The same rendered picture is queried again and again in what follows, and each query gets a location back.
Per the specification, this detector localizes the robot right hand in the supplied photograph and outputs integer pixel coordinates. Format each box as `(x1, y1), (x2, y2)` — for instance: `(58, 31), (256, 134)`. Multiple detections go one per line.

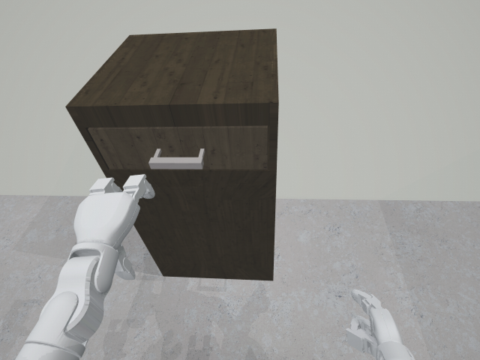
(346, 289), (404, 358)

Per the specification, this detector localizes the cabinet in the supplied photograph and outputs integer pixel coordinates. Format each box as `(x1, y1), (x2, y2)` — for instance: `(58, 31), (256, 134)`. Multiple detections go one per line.
(66, 28), (279, 281)

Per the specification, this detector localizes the drawer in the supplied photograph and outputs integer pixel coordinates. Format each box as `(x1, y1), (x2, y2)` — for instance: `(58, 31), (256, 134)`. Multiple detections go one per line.
(88, 125), (268, 170)

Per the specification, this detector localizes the robot left hand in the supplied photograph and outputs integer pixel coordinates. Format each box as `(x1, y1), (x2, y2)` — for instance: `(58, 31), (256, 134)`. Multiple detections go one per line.
(73, 174), (155, 280)

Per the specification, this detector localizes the right robot forearm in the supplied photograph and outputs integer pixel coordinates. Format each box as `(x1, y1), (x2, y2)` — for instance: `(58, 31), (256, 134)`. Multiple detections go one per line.
(376, 341), (415, 360)

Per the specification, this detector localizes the handle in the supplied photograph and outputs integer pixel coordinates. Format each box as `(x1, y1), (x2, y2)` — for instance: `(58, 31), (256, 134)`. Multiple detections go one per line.
(148, 148), (205, 170)

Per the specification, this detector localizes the left robot forearm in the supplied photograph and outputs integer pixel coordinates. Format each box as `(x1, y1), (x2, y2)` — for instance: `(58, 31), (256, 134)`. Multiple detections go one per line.
(15, 241), (119, 360)

